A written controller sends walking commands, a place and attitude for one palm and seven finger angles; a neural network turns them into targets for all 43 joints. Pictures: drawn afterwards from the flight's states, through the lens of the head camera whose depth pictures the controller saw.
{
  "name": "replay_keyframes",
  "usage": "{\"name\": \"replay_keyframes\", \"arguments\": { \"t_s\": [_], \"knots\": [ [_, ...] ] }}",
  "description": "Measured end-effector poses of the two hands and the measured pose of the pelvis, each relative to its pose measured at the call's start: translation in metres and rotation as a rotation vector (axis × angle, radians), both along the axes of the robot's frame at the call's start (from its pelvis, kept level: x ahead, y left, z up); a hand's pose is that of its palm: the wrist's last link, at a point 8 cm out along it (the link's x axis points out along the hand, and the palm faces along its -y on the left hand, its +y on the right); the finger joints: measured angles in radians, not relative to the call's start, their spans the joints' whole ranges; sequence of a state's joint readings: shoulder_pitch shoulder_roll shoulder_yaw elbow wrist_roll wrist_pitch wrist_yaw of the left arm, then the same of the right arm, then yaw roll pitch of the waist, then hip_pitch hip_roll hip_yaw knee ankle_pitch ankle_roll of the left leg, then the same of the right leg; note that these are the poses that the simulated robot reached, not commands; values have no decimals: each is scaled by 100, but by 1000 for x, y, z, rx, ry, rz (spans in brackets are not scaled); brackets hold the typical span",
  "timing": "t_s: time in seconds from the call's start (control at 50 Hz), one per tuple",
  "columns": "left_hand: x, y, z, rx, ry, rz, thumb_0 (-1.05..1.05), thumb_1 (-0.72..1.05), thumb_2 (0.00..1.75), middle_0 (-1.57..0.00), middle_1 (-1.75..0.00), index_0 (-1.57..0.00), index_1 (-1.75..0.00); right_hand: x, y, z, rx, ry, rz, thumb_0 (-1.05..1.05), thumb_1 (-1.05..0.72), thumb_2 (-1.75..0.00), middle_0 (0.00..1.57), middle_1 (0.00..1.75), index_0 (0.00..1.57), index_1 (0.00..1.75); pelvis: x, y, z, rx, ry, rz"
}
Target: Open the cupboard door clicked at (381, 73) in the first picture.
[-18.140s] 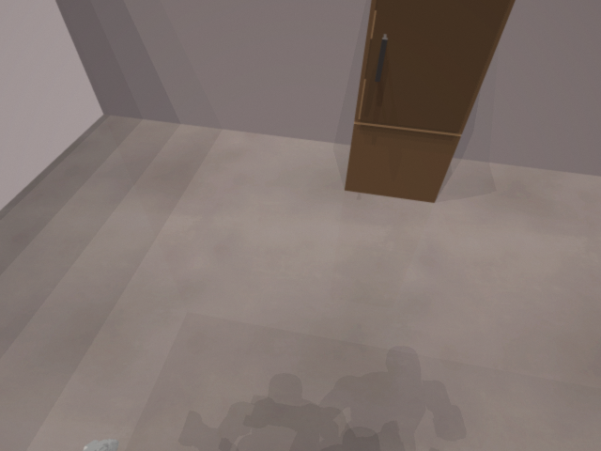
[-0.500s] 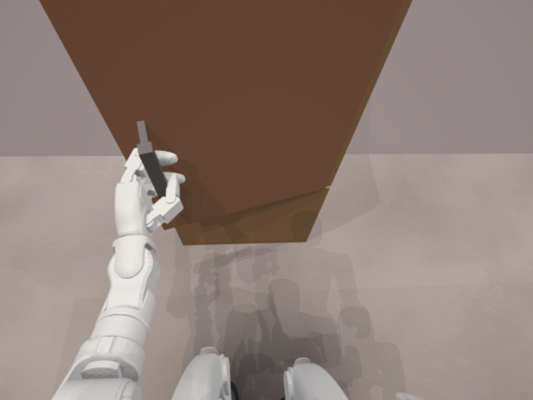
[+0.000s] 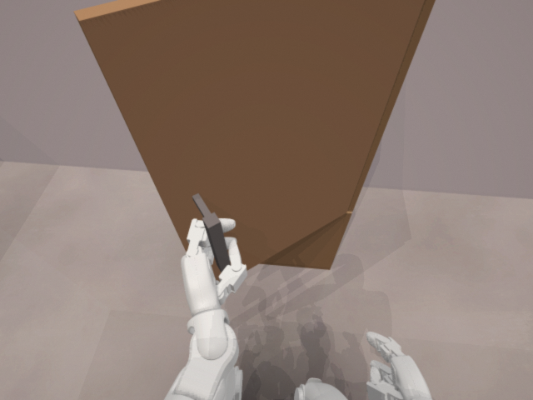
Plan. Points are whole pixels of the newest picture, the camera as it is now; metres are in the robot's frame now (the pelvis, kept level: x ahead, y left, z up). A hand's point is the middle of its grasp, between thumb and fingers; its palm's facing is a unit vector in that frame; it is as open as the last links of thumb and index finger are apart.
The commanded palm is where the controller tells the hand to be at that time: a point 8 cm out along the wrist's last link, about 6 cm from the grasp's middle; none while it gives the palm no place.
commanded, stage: pull the door open along its arc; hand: left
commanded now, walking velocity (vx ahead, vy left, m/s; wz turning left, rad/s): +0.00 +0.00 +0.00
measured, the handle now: (212, 236) +0.36 +0.10 +0.03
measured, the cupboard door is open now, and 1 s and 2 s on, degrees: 37 40 42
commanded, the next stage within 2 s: open thumb and fingers to let go in 0.04 s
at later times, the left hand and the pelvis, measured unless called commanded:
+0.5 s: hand (245, 276) +0.30 +0.05 +0.02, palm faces +0.35 -0.94 -0.03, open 9.2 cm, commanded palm +0.25 +0.09 +0.02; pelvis +0.00 -0.03 -0.01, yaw +2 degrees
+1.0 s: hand (248, 282) +0.29 +0.04 +0.02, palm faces +0.26 -0.96 -0.03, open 15.3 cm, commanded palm +0.25 +0.08 +0.02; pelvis +0.00 -0.01 -0.01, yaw +1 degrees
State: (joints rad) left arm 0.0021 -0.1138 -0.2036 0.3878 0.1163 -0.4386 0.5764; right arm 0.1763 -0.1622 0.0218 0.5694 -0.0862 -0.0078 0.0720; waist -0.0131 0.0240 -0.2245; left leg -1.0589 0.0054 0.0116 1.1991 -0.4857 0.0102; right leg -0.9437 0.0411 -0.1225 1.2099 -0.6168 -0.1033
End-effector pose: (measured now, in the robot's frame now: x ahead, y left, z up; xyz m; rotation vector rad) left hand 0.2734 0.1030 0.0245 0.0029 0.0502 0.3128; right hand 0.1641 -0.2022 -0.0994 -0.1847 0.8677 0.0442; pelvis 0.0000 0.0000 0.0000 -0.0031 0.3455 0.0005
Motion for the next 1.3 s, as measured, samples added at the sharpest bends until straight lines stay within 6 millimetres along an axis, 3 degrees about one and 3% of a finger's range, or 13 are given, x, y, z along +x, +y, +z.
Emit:
{"name": "replay_keyframes", "arguments": {
  "t_s": [0.14, 0.32, 0.44, 0.64, 0.76, 1.0, 1.1, 1.22, 1.3],
  "knots": [
    [-19, -16, 2, 13, 28, -49, 4, 73, 76, -31, -131, -38, -135, 7, -11, 5, 11, -59, 3, 1, -91, -90, 20, 30, 20, 30, 2, -12, 1, 16, -10, 6],
    [-10, -14, -4, 12, 15, 26, 2, 63, 77, -36, -131, -39, -133, 8, -33, -8, -21, -46, 2, 1, -91, -90, 20, 30, 20, 30, 1, -24, -7, 30, 8, 18],
    [-15, -13, -4, 12, 28, 38, 1, 37, 67, -35, -129, -37, -129, 1, -40, -13, -24, -9, -10, 2, -91, -90, 20, 30, 20, 30, 2, -27, -6, 37, 11, 20],
    [-15, -12, -5, 8, 19, 27, 0, -22, 42, -32, -122, -32, -122, -7, -41, -18, -28, 15, -27, 2, -91, -90, 20, 30, 20, 30, 2, -25, -8, 36, 19, 17],
    [-17, -9, -4, 5, 20, 19, 0, -41, 34, -28, -109, -29, -109, -6, -35, -14, -27, -1, -27, 2, -91, -90, 20, 30, 20, 30, 1, -21, -7, 31, 15, 15],
    [-20, -13, -5, 13, 7, -44, -1, -50, 31, -23, -60, -26, -61, 2, -18, -6, -24, -58, -12, 2, -91, -90, 20, 30, 20, 30, -4, -9, -8, 13, 5, 12],
    [-20, -11, -4, 15, 7, -63, -1, -50, 30, -28, -49, -28, -54, 2, -11, -4, -18, -65, -2, 2, -91, -90, 20, 30, 20, 30, -7, -6, -8, 8, -2, 13],
    [-25, 5, -7, 36, -41, -400, -1, -50, 30, -22, -38, -16, -42, -7, -12, -8, -16, -50, -22, 1, -91, -90, 20, 30, 20, 30, -13, 2, -16, -3, -5, 18],
    [-28, 8, -5, -29, -41, -454, -1, -50, 30, -16, -34, -13, -36, -15, -13, -10, -23, -36, -60, 1, -91, -90, 20, 30, 20, 30, -14, 11, -17, -12, -10, 5]
  ]
}}
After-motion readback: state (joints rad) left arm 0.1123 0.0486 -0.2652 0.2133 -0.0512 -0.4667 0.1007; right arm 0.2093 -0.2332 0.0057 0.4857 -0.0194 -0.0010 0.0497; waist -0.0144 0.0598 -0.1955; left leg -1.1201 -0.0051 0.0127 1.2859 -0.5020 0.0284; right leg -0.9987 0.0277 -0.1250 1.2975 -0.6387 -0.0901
